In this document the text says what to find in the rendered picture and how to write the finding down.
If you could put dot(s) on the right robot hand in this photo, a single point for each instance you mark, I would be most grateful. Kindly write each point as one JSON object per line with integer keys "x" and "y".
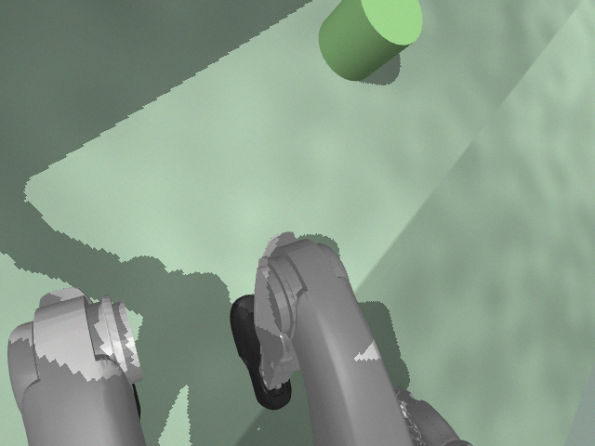
{"x": 426, "y": 426}

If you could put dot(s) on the right robot foot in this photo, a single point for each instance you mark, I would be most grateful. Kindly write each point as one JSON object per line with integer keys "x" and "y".
{"x": 248, "y": 347}

